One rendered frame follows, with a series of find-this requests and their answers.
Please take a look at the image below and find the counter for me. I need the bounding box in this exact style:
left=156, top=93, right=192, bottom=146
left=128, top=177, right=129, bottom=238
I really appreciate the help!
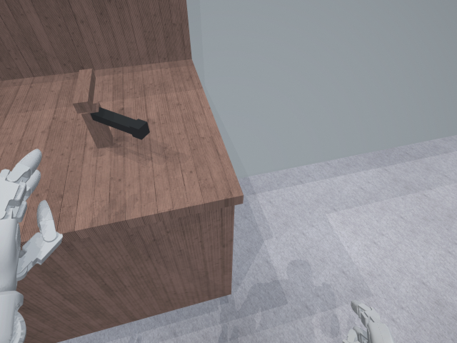
left=0, top=0, right=243, bottom=343

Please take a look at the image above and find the left robot forearm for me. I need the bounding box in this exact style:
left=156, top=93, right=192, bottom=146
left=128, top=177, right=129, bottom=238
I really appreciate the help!
left=0, top=291, right=26, bottom=343

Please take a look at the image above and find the tap lever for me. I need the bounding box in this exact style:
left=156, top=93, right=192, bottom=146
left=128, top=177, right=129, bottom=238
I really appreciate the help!
left=91, top=107, right=150, bottom=140

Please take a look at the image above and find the robot left hand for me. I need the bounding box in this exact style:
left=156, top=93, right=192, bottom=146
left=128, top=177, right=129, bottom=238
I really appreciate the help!
left=0, top=149, right=63, bottom=292

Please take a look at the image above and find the robot right hand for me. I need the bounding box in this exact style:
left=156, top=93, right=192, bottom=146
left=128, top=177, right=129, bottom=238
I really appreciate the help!
left=343, top=300, right=395, bottom=343

